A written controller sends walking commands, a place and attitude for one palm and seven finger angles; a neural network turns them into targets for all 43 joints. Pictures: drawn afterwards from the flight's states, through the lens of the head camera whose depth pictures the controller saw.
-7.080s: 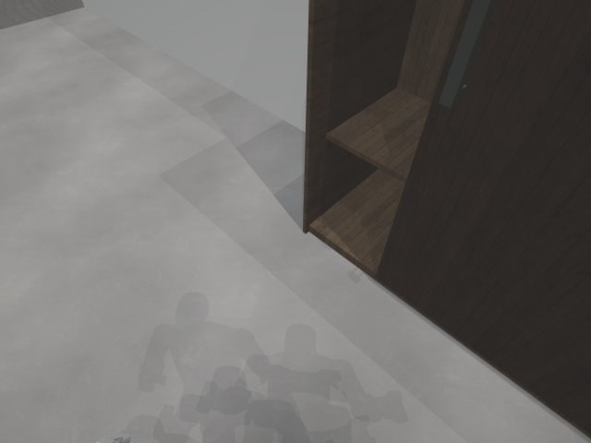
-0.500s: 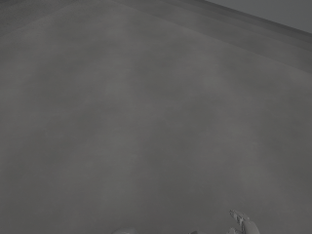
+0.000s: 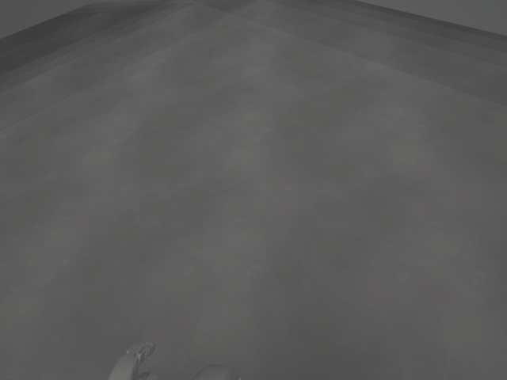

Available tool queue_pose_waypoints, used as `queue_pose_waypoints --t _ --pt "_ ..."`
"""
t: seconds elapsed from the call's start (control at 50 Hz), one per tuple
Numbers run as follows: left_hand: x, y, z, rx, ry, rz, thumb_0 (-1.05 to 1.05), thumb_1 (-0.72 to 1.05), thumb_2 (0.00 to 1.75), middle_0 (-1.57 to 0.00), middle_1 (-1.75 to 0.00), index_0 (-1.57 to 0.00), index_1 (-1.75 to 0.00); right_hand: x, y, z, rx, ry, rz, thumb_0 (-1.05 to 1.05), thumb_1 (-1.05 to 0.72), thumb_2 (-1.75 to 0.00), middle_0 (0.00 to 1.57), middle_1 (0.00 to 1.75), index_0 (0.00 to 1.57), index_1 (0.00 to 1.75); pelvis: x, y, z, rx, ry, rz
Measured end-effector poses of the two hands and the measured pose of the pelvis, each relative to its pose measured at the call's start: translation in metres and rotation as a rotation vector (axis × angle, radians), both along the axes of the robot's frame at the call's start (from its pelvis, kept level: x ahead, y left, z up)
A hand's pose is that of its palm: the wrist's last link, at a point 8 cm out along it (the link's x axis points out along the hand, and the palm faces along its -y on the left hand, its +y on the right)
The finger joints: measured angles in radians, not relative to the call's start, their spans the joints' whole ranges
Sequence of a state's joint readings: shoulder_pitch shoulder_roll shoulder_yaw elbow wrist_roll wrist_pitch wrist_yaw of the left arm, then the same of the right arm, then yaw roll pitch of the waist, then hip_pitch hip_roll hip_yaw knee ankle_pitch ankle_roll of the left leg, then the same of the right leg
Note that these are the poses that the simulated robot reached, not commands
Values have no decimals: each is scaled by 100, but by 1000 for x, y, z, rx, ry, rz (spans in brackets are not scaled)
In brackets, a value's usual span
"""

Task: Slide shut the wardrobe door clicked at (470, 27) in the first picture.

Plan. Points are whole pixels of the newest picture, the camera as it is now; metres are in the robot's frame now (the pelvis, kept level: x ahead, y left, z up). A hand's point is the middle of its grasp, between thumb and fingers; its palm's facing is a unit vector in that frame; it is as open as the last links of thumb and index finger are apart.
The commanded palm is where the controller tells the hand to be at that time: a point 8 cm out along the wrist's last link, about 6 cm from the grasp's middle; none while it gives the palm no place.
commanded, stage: turn to face it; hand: right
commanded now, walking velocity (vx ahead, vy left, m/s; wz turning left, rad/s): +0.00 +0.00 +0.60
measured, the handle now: out of the picture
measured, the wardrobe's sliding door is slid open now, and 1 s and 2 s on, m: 0.36 0.36 0.36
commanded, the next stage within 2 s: none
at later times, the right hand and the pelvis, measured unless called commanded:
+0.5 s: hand (326, 369) +0.17 -0.10 -0.15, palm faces -0.31 +0.91 -0.28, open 7.4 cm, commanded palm none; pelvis -0.02 +0.05 -0.01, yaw +18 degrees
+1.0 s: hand out of the picture +0.15 -0.13 -0.19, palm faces -0.47 +0.86 -0.21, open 7.4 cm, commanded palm none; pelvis +0.00 +0.02 -0.01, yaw +34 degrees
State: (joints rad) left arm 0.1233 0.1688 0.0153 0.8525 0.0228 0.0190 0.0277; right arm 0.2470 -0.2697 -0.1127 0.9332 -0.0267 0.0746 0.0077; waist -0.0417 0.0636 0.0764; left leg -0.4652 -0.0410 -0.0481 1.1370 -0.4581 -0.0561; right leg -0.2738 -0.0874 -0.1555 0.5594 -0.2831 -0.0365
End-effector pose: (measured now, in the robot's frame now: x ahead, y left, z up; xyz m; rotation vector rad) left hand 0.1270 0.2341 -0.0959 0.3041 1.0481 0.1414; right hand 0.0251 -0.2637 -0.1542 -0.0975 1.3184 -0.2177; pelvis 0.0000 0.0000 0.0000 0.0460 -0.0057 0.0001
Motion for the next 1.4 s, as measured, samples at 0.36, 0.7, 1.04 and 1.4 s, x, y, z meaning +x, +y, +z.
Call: queue_pose_waypoints --t 0.36,0.7,1.04,1.4 --pt "-183 22 -34 -104 239 418 0 90 90 -20 -30 -20 -30 107 51 25 -25 -83 349 1 -91 -90 20 30 20 30 -12 14 1 -28 17 240" --pt "-206 81 -45 -146 165 587 1 91 90 -20 -30 -20 -30 140 145 45 -49 -168 558 1 -90 -90 20 30 21 30 -19 63 4 -75 0 434" --pt "-160 57 -8 -2 -19 644 0 90 90 -20 -30 -20 -30 151 87 -1 -14 -4 636 1 -90 -90 20 30 21 30 2 15 -6 -26 -6 640" --pt "-302 -40 -25 -141 150 1019 0 90 90 -20 -30 -20 -30 212 159 24 -14 -62 964 1 -91 -90 20 30 20 30 -10 10 4 -23 0 884"
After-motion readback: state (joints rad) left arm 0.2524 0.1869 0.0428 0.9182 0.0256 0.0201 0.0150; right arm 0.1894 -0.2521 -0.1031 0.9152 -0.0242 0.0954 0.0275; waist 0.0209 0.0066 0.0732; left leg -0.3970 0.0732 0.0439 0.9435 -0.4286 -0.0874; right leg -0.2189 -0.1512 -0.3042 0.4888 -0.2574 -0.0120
